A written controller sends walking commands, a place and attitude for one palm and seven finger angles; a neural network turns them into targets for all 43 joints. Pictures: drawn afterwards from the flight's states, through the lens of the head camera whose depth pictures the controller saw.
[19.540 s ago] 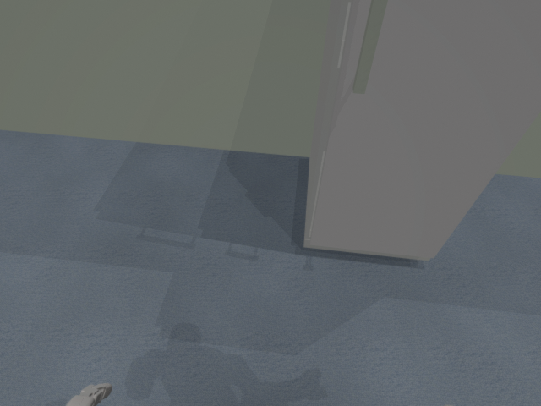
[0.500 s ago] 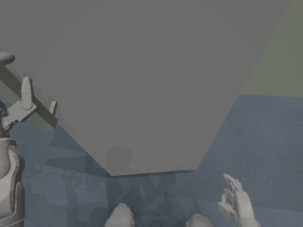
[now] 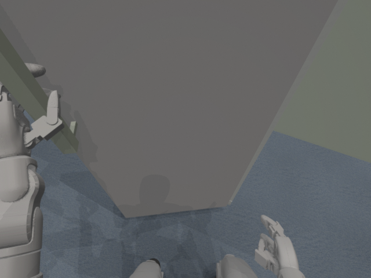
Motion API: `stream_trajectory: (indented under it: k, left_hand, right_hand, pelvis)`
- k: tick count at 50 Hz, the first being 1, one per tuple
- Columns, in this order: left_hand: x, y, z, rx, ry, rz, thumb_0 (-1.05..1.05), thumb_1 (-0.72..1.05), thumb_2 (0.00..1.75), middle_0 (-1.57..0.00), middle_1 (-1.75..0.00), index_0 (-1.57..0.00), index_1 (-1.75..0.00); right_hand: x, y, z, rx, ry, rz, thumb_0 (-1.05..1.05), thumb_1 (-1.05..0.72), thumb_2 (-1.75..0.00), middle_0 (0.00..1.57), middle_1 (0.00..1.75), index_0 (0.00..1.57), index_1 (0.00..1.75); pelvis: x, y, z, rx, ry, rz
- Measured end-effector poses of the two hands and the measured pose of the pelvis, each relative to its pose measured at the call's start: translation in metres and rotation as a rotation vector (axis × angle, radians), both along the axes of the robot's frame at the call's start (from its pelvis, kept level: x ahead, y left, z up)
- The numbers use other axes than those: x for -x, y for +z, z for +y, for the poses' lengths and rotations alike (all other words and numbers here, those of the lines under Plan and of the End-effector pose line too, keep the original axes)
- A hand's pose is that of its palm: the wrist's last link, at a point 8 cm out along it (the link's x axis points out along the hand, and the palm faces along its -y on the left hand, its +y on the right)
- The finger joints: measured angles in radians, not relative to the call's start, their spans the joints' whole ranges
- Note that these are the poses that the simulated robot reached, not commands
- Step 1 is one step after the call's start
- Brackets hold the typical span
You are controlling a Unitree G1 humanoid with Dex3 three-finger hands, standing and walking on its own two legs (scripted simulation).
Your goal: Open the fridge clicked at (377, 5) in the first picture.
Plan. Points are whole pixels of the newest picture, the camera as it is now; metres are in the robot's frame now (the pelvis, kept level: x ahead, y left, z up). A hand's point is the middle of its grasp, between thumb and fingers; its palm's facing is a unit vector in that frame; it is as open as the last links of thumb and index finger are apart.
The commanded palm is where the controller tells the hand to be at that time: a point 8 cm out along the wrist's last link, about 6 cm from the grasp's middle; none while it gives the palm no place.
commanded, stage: walk backward, drawing the door open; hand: left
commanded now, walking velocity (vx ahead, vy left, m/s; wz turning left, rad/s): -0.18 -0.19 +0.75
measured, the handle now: (18, 61) +0.36 +0.27 +0.26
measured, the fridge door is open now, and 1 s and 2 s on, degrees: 30 75 71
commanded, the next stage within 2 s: stop walking and hold the door back in 0.74 s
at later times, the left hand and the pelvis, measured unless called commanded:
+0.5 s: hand (79, 239) +0.15 +0.14 +0.19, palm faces +0.50 -0.85 -0.17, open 7.5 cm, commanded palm +0.09 +0.18 +0.18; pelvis -0.10 -0.13 +0.00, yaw +20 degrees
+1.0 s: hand out of the picture +0.06 +0.01 +0.19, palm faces +0.69 -0.71 -0.12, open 7.4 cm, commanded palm +0.03 +0.06 +0.17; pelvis -0.12 -0.30 -0.01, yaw +41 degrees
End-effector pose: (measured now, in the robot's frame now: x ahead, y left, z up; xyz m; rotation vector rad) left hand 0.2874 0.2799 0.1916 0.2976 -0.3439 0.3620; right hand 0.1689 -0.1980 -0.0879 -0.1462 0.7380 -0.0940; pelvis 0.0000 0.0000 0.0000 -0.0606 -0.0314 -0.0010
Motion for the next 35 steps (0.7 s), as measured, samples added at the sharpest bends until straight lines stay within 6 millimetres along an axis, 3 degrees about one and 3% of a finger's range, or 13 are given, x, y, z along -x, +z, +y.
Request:
stream_trajectory:
  k: [4,7,11,15,19,23,29,35]
  left_hand:
    - [0.036,0.0,-0.016,-0.008,0.084,-0.007,-0.07,0.61,0.82,-0.45,-1.4,-0.18,-1.39]
    - [0.063,0.0,-0.03,-0.009,0.133,-0.001,-0.07,0.6,0.82,-0.45,-1.4,-0.18,-1.38]
    - [0.095,0.0,-0.047,0.005,0.149,0.002,-0.06,0.59,0.79,-0.45,-1.4,-0.2,-1.38]
    - [0.122,-0.002,-0.062,0.034,0.128,-0.044,-0.05,0.57,0.75,-0.45,-1.4,-0.22,-1.39]
    - [0.145,-0.006,-0.076,0.042,0.077,-0.116,-0.06,0.54,0.73,-0.45,-1.4,-0.23,-1.39]
    - [0.168,-0.004,-0.094,0.025,0.093,-0.091,-0.07,0.54,0.72,-0.44,-1.4,-0.2,-1.36]
    - [0.201,0.0,-0.124,0.03,0.152,-0.029,-0.04,0.55,0.71,-0.44,-1.4,-0.19,-1.36]
    - [0.232,0.001,-0.163,0.022,0.269,-0.017,-0.04,0.56,0.73,-0.45,-1.4,-0.17,-1.37]
  right_hand:
    - [0.009,-0.016,-0.025,-0.03,0.055,-0.018,0.01,-0.9,-0.9,0.2,0.3,0.2,0.3]
    - [0.02,-0.024,-0.054,0.004,0.068,0.024,0.01,-0.9,-0.9,0.21,0.3,0.2,0.3]
    - [0.036,-0.016,-0.089,0.08,0.072,0.088,0.01,-0.91,-0.9,0.2,0.3,0.2,0.3]
    - [0.044,-0.004,-0.112,0.168,0.108,0.096,0.01,-0.91,-0.9,0.2,0.3,0.2,0.3]
    - [0.042,-0.004,-0.119,0.218,0.146,0.045,0.01,-0.91,-0.9,0.2,0.3,0.19,0.3]
    - [0.05,0.0,-0.108,0.15,0.222,0.05,0.01,-0.91,-0.9,0.2,0.3,0.19,0.3]
    - [0.06,0.0,-0.098,0.034,0.352,0.056,0.01,-0.91,-0.9,0.2,0.3,0.2,0.3]
    - [0.049,-0.016,-0.118,-0.04,0.464,0.045,0.01,-0.9,-0.9,0.2,0.3,0.2,0.3]
  pelvis:
    - [0.018,-0.016,-0.039,-0.03,0.036,0.015]
    - [0.034,-0.014,-0.055,-0.038,0.078,-0.002]
    - [0.045,-0.004,-0.072,-0.073,0.155,-0.004]
    - [0.058,-0.003,-0.086,-0.075,0.232,0.023]
    - [0.075,-0.018,-0.095,-0.055,0.281,0.051]
    - [0.094,-0.006,-0.118,-0.039,0.315,0.026]
    - [0.11,0.004,-0.162,0.008,0.388,0.017]
    - [0.107,-0.008,-0.222,-0.005,0.46,0.039]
